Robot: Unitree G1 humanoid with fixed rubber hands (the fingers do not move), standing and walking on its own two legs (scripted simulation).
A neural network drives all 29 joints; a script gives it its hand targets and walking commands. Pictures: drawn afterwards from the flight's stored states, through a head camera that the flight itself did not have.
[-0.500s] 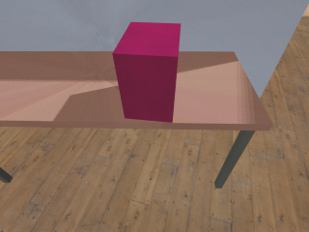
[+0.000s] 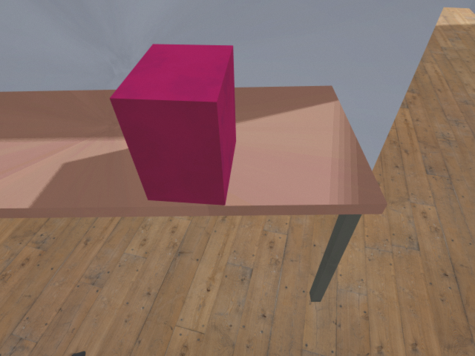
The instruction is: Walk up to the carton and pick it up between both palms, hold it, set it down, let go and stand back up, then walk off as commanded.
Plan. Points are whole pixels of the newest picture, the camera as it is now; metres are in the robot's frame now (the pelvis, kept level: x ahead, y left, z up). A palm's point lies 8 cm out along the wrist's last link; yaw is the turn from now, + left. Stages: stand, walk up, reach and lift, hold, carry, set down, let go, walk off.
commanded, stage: walk up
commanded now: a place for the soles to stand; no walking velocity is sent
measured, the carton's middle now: (189, 125) +0.62 +0.16 +0.07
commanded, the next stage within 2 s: none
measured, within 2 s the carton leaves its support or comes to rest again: neither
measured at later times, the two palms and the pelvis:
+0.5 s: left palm (59, 351) +0.17 +0.35 -0.10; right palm out of the picture +0.16 -0.31 -0.06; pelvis +0.08 +0.03 +0.00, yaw +0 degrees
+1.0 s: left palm (51, 352) +0.16 +0.36 -0.09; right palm (439, 353) +0.18 -0.30 -0.08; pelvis +0.07 +0.03 +0.00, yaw +0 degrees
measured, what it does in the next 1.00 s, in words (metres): steps on the spot: left foot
